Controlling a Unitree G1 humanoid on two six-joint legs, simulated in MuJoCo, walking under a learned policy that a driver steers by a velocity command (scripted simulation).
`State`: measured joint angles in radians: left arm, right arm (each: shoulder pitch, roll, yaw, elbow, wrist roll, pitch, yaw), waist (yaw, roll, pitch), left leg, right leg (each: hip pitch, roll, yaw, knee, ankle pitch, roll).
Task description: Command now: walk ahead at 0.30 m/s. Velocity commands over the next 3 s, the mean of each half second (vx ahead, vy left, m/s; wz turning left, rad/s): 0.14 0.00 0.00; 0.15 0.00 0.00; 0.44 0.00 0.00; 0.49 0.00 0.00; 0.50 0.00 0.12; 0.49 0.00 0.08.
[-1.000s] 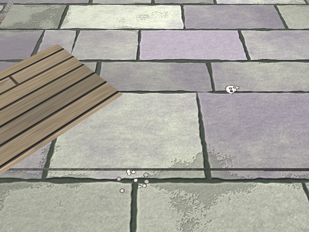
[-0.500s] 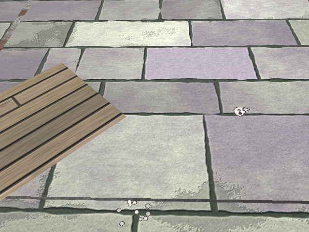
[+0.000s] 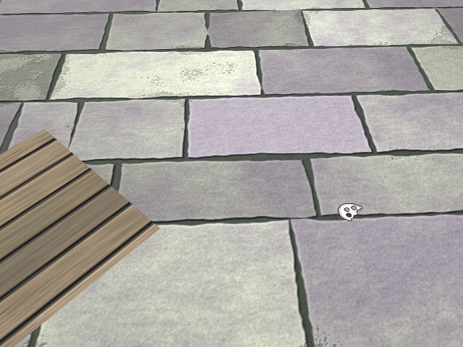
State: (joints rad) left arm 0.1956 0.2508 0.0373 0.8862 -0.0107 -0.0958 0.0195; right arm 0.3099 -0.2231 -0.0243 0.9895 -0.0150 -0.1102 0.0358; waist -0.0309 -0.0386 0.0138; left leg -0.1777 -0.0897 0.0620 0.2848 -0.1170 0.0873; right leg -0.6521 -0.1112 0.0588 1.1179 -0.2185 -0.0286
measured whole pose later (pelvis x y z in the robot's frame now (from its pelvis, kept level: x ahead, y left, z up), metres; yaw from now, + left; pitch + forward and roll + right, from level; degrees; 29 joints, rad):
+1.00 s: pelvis +0.23 -0.05 -0.02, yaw +1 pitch +0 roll +0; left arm 0.24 0.22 0.07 1.02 -0.02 -0.10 -0.01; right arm 0.37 -0.22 -0.05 1.09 0.03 -0.07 -0.02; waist 0.00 0.04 0.00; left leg -0.22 0.04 -0.03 0.82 -0.46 0.01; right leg -0.28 0.03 -0.07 0.58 -0.29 -0.07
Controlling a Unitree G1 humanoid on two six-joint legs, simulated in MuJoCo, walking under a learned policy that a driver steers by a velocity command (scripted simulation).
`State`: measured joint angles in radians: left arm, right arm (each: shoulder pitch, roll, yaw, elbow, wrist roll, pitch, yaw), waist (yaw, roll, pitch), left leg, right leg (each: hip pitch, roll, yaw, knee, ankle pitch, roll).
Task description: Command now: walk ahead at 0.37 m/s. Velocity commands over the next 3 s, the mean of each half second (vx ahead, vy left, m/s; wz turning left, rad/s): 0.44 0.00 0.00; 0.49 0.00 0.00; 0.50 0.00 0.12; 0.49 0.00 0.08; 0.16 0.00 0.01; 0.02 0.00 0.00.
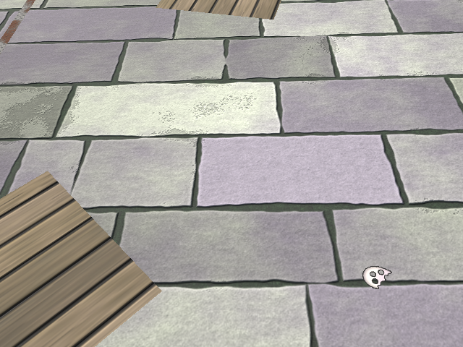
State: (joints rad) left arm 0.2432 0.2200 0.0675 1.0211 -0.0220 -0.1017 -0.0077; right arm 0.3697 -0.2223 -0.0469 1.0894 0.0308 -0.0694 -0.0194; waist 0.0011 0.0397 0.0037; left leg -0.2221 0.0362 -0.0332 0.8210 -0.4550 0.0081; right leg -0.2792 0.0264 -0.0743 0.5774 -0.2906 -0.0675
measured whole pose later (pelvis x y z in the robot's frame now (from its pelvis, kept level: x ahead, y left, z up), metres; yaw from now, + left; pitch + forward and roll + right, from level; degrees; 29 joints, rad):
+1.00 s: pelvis +0.51 +0.04 +0.00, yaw +0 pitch +2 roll +2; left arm -0.01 0.22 0.05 0.86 -0.02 -0.09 -0.04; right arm 0.41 -0.23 -0.05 1.05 0.01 -0.07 -0.01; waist -0.08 -0.03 0.01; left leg 0.10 -0.04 0.05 0.22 -0.36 0.02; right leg -0.59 -0.06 -0.02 0.52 0.00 -0.06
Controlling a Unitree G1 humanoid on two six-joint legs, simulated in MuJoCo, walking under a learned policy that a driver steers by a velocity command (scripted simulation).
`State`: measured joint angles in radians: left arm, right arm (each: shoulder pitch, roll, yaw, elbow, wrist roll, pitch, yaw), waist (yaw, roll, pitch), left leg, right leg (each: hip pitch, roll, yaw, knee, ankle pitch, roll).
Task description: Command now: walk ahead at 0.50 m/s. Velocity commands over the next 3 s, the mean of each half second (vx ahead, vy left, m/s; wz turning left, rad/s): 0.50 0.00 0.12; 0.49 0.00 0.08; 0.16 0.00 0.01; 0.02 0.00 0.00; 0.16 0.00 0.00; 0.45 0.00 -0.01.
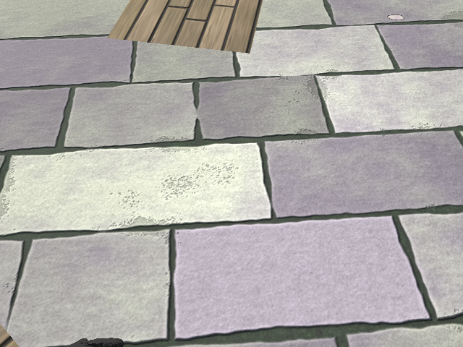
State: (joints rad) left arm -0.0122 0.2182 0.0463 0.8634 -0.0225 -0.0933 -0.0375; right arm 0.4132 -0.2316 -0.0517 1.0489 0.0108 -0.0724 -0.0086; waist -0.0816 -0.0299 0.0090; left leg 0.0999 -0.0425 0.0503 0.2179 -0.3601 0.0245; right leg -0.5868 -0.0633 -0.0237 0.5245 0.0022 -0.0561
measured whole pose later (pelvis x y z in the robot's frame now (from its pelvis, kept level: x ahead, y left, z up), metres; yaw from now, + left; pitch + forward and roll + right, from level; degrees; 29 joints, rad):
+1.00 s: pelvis +0.57 +0.05 +0.02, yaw +7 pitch +2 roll +1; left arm 0.05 0.25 0.07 0.92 -0.01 -0.08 0.00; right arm 0.35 -0.22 -0.06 0.98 0.00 -0.09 0.00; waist -0.06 -0.04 0.00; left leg -0.02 -0.07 0.06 0.21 -0.22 0.06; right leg -0.68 -0.13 0.03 0.66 0.07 -0.01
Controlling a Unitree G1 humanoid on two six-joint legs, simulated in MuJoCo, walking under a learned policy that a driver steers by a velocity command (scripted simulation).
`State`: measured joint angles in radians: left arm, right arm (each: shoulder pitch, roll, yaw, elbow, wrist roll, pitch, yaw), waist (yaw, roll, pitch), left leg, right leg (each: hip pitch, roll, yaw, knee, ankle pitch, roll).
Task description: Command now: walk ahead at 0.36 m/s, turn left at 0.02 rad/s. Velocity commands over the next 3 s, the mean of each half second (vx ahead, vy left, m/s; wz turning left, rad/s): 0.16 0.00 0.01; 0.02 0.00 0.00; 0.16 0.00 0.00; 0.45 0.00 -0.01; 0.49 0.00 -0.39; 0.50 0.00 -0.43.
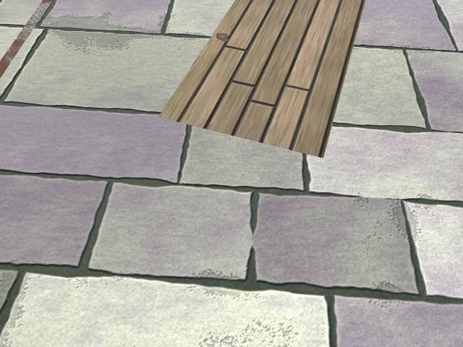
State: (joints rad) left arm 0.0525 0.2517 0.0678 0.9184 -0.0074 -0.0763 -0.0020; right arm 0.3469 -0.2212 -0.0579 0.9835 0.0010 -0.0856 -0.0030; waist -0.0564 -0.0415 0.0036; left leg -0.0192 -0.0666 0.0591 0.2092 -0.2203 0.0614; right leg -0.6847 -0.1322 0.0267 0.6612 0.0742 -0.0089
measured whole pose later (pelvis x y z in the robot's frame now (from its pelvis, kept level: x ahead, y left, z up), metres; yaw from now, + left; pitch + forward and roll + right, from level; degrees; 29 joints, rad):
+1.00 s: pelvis +0.21 -0.02 -0.01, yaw -1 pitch -1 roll +0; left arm 0.13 0.22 0.04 1.07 0.00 0.01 0.03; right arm 0.21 -0.19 -0.04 1.08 0.00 -0.01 -0.04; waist 0.00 0.00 0.03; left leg -0.17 0.02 0.01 0.51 -0.33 -0.01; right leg -0.26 -0.01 -0.04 0.51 -0.23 -0.01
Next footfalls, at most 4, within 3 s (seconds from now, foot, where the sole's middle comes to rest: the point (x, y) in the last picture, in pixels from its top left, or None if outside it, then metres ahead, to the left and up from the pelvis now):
0.12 right None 0.27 -0.14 -0.78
0.46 left None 0.22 0.10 -0.78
1.90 left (194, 293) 0.66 0.09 -0.78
2.48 right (271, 214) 0.95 -0.18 -0.78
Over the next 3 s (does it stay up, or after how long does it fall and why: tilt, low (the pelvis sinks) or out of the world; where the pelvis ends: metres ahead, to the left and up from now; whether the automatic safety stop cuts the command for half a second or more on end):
stays up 1.12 -0.13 -0.02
